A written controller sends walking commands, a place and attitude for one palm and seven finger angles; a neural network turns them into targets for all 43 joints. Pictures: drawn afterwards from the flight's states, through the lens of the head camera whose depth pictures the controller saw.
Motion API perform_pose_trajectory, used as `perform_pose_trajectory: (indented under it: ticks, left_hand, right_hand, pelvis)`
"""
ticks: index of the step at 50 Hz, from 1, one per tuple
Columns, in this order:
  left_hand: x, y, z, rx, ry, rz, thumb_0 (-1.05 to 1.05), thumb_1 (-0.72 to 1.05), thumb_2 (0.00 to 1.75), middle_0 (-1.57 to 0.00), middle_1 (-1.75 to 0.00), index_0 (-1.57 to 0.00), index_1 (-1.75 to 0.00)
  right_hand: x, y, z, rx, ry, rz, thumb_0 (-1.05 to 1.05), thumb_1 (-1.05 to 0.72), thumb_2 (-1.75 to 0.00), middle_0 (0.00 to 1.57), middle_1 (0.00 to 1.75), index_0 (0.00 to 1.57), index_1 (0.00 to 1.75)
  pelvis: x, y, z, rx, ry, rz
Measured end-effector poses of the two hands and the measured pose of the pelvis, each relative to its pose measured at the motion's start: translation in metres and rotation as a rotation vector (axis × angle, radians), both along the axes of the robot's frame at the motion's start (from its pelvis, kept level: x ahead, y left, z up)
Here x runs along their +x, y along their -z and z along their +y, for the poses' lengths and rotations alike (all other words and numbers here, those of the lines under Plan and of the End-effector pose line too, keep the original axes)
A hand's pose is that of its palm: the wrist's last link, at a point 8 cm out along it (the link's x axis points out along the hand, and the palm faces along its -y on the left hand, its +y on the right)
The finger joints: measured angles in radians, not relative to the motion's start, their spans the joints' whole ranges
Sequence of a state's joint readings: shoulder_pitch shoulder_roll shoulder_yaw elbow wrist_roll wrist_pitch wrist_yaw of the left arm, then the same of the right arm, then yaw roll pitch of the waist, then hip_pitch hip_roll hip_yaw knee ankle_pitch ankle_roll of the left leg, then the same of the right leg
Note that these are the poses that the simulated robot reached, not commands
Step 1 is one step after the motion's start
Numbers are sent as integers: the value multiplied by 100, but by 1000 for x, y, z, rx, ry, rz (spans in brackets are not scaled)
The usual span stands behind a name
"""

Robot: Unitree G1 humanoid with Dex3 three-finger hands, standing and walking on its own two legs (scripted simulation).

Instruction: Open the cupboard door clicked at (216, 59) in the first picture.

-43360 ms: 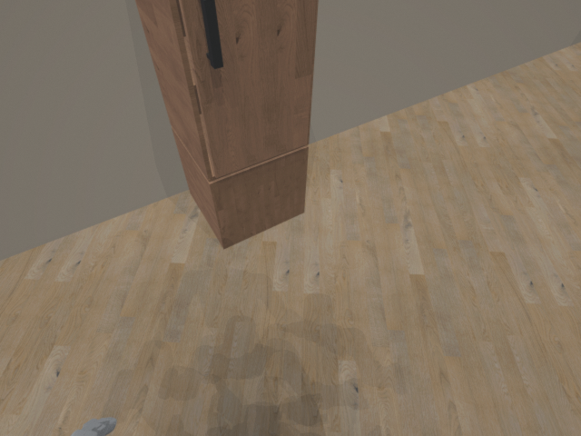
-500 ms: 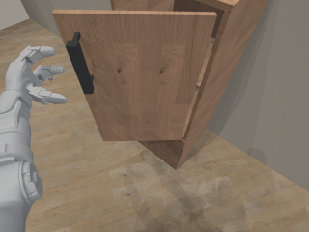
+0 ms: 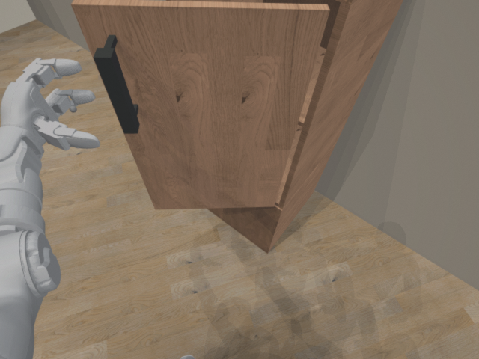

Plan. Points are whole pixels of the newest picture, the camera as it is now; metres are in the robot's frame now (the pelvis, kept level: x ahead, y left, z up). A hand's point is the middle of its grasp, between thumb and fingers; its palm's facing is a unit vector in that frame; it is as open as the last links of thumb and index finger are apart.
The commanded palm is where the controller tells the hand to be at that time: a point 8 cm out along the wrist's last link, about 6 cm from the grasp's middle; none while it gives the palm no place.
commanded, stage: slide the fingers in behind the handle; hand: left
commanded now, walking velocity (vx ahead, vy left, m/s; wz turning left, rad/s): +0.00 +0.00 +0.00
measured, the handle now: (122, 87) +0.53 +0.18 +0.15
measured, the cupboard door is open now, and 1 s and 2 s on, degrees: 41 41 42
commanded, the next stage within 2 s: close the thumb around the handle in 1.48 s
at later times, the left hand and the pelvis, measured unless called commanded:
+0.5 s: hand (96, 108) +0.48 +0.21 +0.15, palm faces +0.01 -1.00 +0.03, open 14.0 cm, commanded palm +0.45 +0.26 +0.15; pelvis +0.01 +0.00 +0.00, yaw +0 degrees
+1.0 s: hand (122, 108) +0.48 +0.17 +0.15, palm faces +0.02 -1.00 +0.02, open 14.0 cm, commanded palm +0.45 +0.22 +0.15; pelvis +0.00 -0.01 +0.00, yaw +0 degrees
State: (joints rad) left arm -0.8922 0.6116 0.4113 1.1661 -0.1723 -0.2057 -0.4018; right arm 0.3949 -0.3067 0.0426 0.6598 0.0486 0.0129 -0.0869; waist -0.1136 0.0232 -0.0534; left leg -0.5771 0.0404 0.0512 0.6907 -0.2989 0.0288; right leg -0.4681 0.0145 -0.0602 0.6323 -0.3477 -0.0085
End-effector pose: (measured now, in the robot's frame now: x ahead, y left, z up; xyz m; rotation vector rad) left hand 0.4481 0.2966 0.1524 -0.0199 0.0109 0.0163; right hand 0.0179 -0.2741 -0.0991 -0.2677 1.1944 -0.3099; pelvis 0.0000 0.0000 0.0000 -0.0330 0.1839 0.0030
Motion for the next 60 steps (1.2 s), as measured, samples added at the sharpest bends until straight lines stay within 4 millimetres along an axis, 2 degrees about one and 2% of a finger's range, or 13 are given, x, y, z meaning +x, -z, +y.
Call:
perform_pose_trajectory:
  ticks: [6,11,28,35,42,55,60]
  left_hand:
    - [6,4,-8,-12,11,-2,-1,-50,30,-30,-120,-30,-120]
    - [9,5,-16,-13,15,-8,-1,-50,30,-30,-120,-30,-120]
    - [5,5,-37,-10,6,-13,-1,-50,30,-30,-120,-30,-120]
    - [5,5,-51,-12,6,-7,-1,-50,30,-30,-120,-30,-120]
    - [3,4,-60,-4,-2,-13,-1,-50,30,-30,-120,-30,-120]
    - [8,4,-79,-8,4,-10,-1,-50,30,-30,-120,-30,-120]
    - [7,5,-78,-12,-7,-9,-1,-50,30,-30,-120,-30,-120]
  right_hand:
    - [-16,-1,-1,-6,22,36,1,-91,-90,21,30,20,30]
    - [-17,0,2,3,31,28,1,-91,-90,21,30,20,30]
    - [31,4,15,54,-29,-84,1,-91,-90,21,30,20,30]
    - [39,5,13,60,-45,-104,1,-91,-90,21,30,20,30]
    - [34,5,9,63,-33,-103,1,-91,-90,21,30,20,30]
    - [12,8,1,62,-6,-57,1,-91,-90,21,30,20,30]
    - [9,7,0,64,7,-60,1,-91,-90,21,30,20,30]
  pelvis:
    - [0,0,1,-1,6,9]
    - [1,0,2,0,12,9]
    - [6,0,3,3,5,-9]
    - [5,0,1,6,1,-15]
    - [4,0,-3,10,4,-23]
    - [1,-1,-8,13,7,-23]
    - [2,-1,-9,15,15,-25]
